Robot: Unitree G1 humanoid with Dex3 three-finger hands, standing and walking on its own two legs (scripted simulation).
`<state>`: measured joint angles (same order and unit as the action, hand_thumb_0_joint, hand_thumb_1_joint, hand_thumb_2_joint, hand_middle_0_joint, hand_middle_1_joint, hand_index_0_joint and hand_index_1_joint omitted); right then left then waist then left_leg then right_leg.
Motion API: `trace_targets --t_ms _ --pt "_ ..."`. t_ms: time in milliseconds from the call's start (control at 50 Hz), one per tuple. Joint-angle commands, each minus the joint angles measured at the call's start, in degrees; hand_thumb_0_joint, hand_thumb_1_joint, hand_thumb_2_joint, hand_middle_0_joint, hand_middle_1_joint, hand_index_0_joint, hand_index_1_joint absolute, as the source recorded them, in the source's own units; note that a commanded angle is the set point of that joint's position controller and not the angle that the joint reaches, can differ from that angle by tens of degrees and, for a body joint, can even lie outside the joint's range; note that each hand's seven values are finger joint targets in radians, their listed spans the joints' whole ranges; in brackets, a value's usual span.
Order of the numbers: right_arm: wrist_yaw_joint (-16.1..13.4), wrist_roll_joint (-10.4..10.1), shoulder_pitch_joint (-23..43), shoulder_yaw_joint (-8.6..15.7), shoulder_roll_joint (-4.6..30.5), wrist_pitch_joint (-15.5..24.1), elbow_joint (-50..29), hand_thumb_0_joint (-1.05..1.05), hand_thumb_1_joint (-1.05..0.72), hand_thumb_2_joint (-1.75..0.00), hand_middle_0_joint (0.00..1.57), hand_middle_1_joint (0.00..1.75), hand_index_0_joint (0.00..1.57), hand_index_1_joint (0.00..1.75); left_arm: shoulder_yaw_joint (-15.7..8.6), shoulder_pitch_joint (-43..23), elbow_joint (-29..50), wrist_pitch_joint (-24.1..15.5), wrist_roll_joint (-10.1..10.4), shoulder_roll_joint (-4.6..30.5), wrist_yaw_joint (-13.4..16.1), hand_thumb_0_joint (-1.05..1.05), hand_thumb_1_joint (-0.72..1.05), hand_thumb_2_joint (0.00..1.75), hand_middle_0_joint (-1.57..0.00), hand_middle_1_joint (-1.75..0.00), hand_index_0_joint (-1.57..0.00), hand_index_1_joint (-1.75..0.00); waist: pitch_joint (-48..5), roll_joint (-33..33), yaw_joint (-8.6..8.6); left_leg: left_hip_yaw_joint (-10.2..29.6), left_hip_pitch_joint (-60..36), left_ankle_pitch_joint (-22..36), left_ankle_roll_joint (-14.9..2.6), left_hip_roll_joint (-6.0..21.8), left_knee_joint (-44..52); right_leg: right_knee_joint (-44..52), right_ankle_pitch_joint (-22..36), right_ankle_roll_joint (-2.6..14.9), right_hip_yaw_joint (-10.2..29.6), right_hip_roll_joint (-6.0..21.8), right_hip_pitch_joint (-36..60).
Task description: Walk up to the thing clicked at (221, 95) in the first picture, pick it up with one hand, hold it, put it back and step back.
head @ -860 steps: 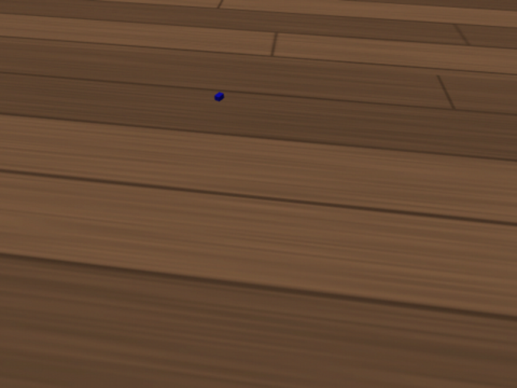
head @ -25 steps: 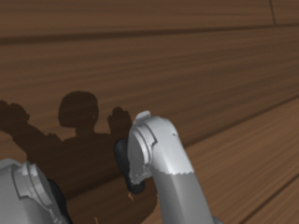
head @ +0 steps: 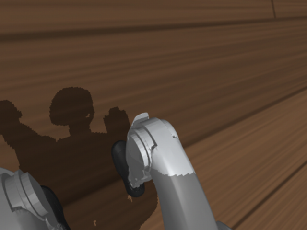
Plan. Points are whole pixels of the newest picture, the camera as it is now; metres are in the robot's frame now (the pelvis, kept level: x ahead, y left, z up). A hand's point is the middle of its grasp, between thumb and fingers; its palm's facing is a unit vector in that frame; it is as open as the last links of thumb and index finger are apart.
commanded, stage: rest palm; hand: left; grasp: from above
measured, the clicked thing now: out of the picture +0.48 +0.38 -0.32
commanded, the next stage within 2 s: close in 1.86 s
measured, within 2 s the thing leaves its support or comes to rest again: neither
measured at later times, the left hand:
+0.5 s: hand out of the picture +0.46 +0.35 -0.26, palm faces -0.12 -0.43 -0.90, open 13.9 cm
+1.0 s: hand out of the picture +0.47 +0.36 -0.28, palm faces -0.12 -0.42 -0.90, open 14.0 cm
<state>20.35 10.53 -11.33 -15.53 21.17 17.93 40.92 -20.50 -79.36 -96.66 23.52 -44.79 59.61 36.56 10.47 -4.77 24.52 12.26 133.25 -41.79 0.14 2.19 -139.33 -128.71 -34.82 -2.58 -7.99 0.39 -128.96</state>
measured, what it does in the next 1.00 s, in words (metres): stands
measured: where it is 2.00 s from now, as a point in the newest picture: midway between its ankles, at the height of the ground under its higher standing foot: (97, 201)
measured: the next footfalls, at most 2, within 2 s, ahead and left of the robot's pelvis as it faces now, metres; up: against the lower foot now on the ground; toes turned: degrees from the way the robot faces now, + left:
none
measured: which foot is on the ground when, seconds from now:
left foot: down 0.00-1.00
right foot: down 0.00-1.00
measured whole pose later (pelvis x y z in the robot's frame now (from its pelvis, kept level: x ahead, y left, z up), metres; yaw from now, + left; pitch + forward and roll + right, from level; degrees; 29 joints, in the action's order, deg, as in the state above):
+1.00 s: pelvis -0.01 +0.01 +0.00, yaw -3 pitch +31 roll -17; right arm 19.6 12.4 -7.6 -22.7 23.1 17.8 36.9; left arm -16.1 -80.8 -102.9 19.4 -43.1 68.8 39.6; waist 16.5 -9.3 28.2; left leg 15.3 133.1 -42.0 -0.8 2.0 -141.7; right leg -128.0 -34.2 -3.9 -10.5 -0.4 -126.6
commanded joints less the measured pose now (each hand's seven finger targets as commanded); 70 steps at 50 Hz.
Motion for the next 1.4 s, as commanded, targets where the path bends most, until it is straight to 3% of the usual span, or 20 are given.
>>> trace_targets --t_ms 0,80,100,240,380,480,640,720,860,1080,1100,1120,1200,1260,1320,1380 --pt "-0.2 -0.5 -16.1 4.6 17.6 -0.6 4.1 0.0 -0.91 -0.9 0.2 0.3 0.2 0.3 2.7 -11.8 3.9 1.2 -2.0 13.2 1.0 0.0 -0.51 0.92 -0.09 -1.04 -0.1 -1.03 -43.1 30.1 1.82 -5.3 -27.6 18.7 -0.21 0.9 13.8 9.0 16.0 3.06 -4.4 -3.4 26.7" --pt "-1.0 0.0 -15.7 3.4 18.0 0.0 4.1 0.0 -0.9 -0.9 0.2 0.3 0.2 0.3 5.1 -11.5 -0.1 0.1 -1.9 12.2 0.0 0.0 -0.47 0.89 -0.1 -1.04 -0.13 -1.02 -37.4 24.9 4.69 -4.4 -23.9 14.2 -1.07 0.6 13.8 9.5 12.5 2.7 -4.8 -3.7 25.8" --pt "-1.3 0.0 -15.7 3.2 18.5 0.2 4.4 0.0 -0.9 -0.9 0.2 0.3 0.2 0.3 4.5 -12.0 -1.0 -0.5 -2.0 13.5 0.7 0.0 -0.49 0.91 -0.09 -1.05 -0.11 -1.03 -37.0 25.4 4.25 -4.1 -24.7 13.6 -0.84 0.9 14.1 9.4 11.7 2.88 -5.1 -3.7 25.3" --pt "-2.0 1.0 -12.8 1.8 19.5 1.5 3.2 0.0 -0.9 -0.9 0.2 0.3 0.2 0.3 4.7 -13.3 -0.5 -3.8 -1.7 15.9 2.6 0.0 -0.5 0.91 -0.08 -1.06 -0.1 -1.04 -34.4 29.0 5.39 -3.3 -26.9 10.9 -0.26 1.2 14.7 9.0 10.0 3.36 -6.0 -3.5 24.1" --pt "-1.7 2.0 -11.8 0.1 20.4 1.7 2.2 0.0 -0.91 -0.9 0.2 0.3 0.2 0.3 4.0 -14.7 -1.1 -4.5 0.0 17.8 5.1 0.0 -0.51 0.93 -0.11 -1.02 -0.11 -1.02 -36.0 29.7 6.79 -2.9 -28.2 14.7 0.1 1.6 13.2 9.1 13.9 2.91 -6.2 -3.3 27.6" --pt "-0.9 2.0 -11.4 -0.7 21.1 1.1 0.8 0.0 -0.91 -0.9 0.2 0.3 0.2 0.3 4.2 -15.3 -0.1 -3.9 -1.0 19.1 5.9 0.0 -0.51 0.91 -0.09 -1.04 -0.1 -1.03 -35.3 33.4 7.04 -2.4 -31.4 17.9 0.62 1.8 13.2 7.9 16.0 3.35 -6.9 -3.2 26.7" --pt "-0.2 1.8 -10.9 -2.1 21.3 0.2 -0.6 0.0 -0.91 -0.91 0.2 0.3 0.2 0.3 4.3 -14.6 -0.6 -3.3 -0.1 19.9 6.6 0.0 -0.54 0.93 -0.08 -1.06 -0.09 -1.05 -33.9 32.7 7.75 -1.5 -31.0 18.1 0.61 2.1 13.0 8.2 16.7 3.14 -7.4 -3.5 27.5" --pt "-0.4 1.7 -10.9 -2.5 21.7 -0.1 -0.5 0.0 -0.91 -0.91 0.2 0.3 0.2 0.3 6.0 -13.5 -1.0 -3.5 0.1 19.1 5.8 0.0 -0.54 0.93 -0.07 -1.07 -0.09 -1.05 -32.9 31.7 8.59 -1.2 -29.9 17.4 0.39 2.2 12.9 8.6 16.4 3.0 -7.8 -3.9 27.7" --pt "-0.5 1.5 -10.3 -2.5 22.1 -0.2 -1.1 0.0 -0.91 -0.91 0.2 0.3 0.2 0.3 5.8 -12.9 0.0 -3.9 0.5 20.0 5.4 0.0 -0.52 0.93 -0.07 -1.08 -0.09 -1.06 -31.6 31.5 8.23 -0.9 -29.1 15.2 0.26 2.3 13.4 9.3 14.5 3.04 -8.1 -3.9 26.7" --pt "-0.3 1.6 -10.4 -2.9 22.5 -0.5 -1.4 0.0 -0.91 -0.91 0.2 0.3 0.2 0.3 7.0 -11.9 0.6 -4.1 1.1 18.4 5.3 0.0 -0.52 0.93 -0.07 -1.07 -0.08 -1.06 -31.3 31.3 8.6 -0.3 -30.0 16.6 0.42 2.4 13.0 9.0 15.5 3.04 -8.4 -4.0 26.3" --pt "-0.4 1.8 -10.0 -2.7 22.5 -0.3 -1.6 0.0 -0.91 -0.91 0.2 0.3 0.2 0.3 6.4 -12.4 2.2 -4.4 1.3 20.0 5.2 0.0 -0.52 0.94 -0.08 -1.07 -0.09 -1.06 -31.3 31.3 8.81 -0.8 -29.3 15.8 0.27 2.0 13.3 9.1 15.2 2.96 -8.1 -4.1 27.1" --pt "-0.3 1.6 -10.4 -2.7 22.5 -0.4 -2.4 0.0 -0.91 -0.91 0.2 0.3 0.2 0.3 6.1 -12.5 2.4 -4.4 1.3 19.8 5.3 0.0 -0.52 0.94 -0.07 -1.07 -0.09 -1.06 -31.4 31.8 8.19 -1.0 -29.5 16.8 0.32 2.3 13.0 9.4 15.8 3.04 -7.9 -4.1 27.8" --pt "-0.4 1.6 -10.1 -2.9 22.1 -0.2 -0.7 0.0 -0.91 -0.91 0.2 0.3 0.2 0.3 5.7 -12.2 0.2 -4.5 0.7 19.9 5.8 0.0 -0.53 0.94 -0.08 -1.08 -0.09 -1.07 -30.5 32.0 8.25 -0.1 -30.1 14.9 0.77 2.4 13.8 8.9 14.4 3.19 -8.7 -3.7 26.0" --pt "-0.3 1.7 -9.9 -3.0 22.3 -0.3 -2.1 0.0 -0.91 -0.91 0.2 0.3 0.2 0.3 6.0 -12.3 0.9 -4.5 0.6 19.9 6.3 0.0 -0.49 0.93 -0.08 -1.09 -0.1 -1.07 -31.8 32.8 8.07 -0.3 -30.8 16.8 0.68 2.7 13.2 9.3 15.8 3.26 -8.5 -4.0 27.4" --pt "0.0 1.9 -10.3 -3.4 22.5 -0.3 -2.5 0.0 -0.91 -0.91 0.2 0.3 0.2 0.3 5.9 -12.2 1.6 -4.5 2.0 19.0 6.4 0.0 -0.47 0.93 -0.09 -1.1 -0.11 -1.07 -32.4 32.6 9.04 -0.2 -31.7 19.7 0.77 2.6 12.7 8.5 18.1 3.1 -8.5 -4.0 28.1" --pt "0.1 1.9 -10.8 -3.3 23.3 -0.2 -2.2 0.0 -0.91 -0.91 0.2 0.3 0.2 0.3 6.3 -12.0 0.5 -4.5 2.4 19.2 6.5 0.0 -0.47 0.9 -0.1 -1.07 -0.13 -1.04 -32.2 31.6 9.41 -0.3 -30.4 18.8 0.54 2.6 12.2 9.0 17.9 2.77 -8.6 -4.2 28.7"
